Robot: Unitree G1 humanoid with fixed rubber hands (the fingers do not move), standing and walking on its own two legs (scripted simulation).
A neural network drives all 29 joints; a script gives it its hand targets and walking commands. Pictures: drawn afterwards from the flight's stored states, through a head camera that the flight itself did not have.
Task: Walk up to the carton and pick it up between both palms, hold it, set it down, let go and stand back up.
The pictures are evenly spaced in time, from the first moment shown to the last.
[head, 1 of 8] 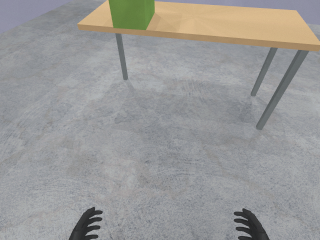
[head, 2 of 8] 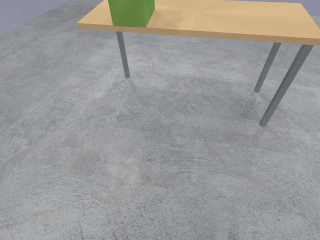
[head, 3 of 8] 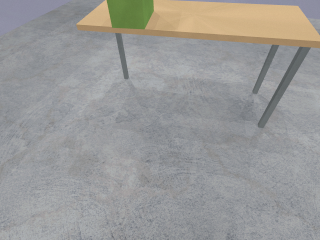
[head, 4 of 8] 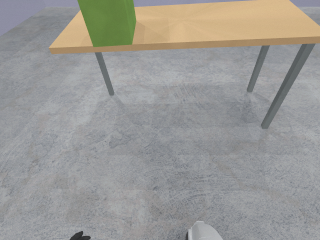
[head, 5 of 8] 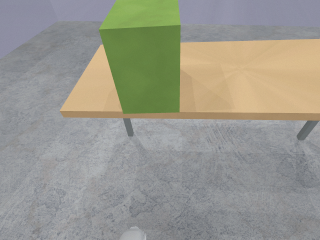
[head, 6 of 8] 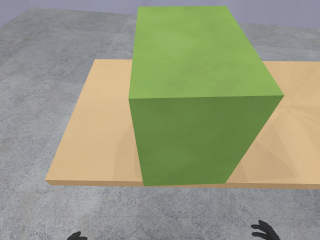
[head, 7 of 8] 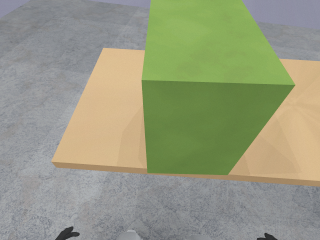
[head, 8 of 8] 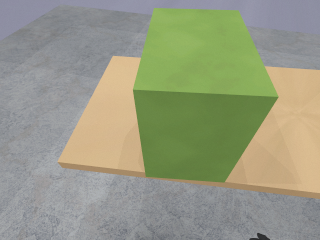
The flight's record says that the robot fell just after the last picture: no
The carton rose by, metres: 0.00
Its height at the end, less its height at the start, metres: +0.00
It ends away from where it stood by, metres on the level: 0.00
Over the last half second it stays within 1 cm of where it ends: yes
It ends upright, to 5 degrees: yes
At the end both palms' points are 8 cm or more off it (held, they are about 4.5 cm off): yes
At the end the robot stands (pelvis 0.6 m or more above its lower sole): yes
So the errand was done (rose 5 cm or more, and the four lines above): no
